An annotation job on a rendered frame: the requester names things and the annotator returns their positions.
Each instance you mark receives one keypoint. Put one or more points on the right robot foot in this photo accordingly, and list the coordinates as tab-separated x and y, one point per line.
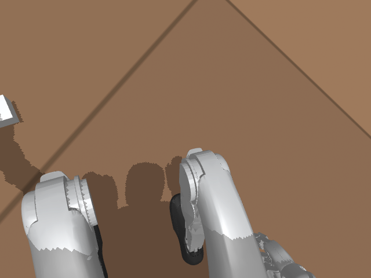
178	222

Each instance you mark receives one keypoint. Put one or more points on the right robot hand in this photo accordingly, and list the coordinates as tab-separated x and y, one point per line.
275	257

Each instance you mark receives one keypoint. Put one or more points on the small box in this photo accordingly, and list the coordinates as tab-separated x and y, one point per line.
7	113

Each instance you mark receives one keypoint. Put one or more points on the left robot foot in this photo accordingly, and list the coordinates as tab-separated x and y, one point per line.
100	254

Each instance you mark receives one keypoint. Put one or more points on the right robot arm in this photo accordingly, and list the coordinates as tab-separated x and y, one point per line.
295	271

